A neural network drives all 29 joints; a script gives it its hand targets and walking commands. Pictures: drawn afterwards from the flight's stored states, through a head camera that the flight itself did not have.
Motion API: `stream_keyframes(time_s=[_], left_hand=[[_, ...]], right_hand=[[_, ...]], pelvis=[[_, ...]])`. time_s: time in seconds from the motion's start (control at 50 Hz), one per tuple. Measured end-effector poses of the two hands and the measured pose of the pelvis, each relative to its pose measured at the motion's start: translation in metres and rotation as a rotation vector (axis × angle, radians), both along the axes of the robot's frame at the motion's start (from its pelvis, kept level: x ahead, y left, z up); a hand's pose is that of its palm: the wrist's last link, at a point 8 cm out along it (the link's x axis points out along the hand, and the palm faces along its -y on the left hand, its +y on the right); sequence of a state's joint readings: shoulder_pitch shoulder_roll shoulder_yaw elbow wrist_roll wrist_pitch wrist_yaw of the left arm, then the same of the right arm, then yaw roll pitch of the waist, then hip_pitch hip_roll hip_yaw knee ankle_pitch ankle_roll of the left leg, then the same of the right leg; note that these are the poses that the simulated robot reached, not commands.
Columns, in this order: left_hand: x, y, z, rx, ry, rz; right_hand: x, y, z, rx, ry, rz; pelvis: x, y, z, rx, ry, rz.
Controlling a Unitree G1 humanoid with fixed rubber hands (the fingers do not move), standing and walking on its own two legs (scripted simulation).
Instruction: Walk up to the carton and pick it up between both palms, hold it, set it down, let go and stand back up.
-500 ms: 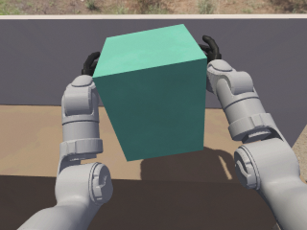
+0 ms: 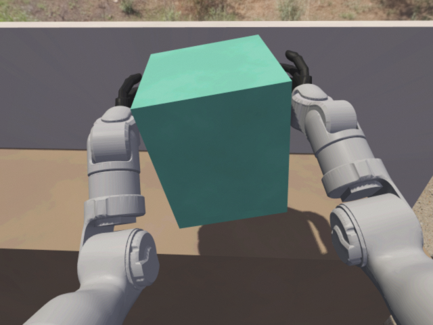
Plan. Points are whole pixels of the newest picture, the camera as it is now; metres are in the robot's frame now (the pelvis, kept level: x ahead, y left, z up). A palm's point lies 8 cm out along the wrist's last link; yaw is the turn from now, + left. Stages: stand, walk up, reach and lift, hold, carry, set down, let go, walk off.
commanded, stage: hold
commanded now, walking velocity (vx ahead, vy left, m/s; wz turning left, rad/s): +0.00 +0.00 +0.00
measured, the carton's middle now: (218, 132) +0.38 +0.00 +0.24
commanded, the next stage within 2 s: none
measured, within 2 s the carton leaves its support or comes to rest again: neither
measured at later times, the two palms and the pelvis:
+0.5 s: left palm (127, 117) +0.37 +0.15 +0.28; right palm (299, 96) +0.37 -0.14 +0.30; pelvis +0.00 +0.00 +0.00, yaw +0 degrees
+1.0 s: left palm (127, 116) +0.37 +0.15 +0.28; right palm (300, 95) +0.37 -0.14 +0.30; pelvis +0.00 +0.00 +0.00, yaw +0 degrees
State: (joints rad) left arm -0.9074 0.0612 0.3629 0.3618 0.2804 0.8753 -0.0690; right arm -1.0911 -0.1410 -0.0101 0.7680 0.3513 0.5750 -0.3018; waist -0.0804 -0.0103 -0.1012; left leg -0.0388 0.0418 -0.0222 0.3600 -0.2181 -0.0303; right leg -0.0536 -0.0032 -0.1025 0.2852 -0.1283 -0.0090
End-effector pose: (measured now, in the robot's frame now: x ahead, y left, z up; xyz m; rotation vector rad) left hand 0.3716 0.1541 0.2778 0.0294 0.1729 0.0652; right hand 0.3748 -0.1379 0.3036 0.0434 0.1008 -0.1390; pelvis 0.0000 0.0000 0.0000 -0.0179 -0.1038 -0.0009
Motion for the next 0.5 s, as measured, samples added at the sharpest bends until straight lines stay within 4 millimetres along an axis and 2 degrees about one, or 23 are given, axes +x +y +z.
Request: stream_keyframes(time_s=[0.5], left_hand=[[-0.0027, -0.0003, 0.0002, 0.003, -0.009, 0.003]], right_hand=[[-0.0026, -0.0004, -0.0012, 0.012, -0.005, 0.001]], pelvis=[[-0.0006, 0.0016, -0.0003, -0.001, -0.005, -0.002]])
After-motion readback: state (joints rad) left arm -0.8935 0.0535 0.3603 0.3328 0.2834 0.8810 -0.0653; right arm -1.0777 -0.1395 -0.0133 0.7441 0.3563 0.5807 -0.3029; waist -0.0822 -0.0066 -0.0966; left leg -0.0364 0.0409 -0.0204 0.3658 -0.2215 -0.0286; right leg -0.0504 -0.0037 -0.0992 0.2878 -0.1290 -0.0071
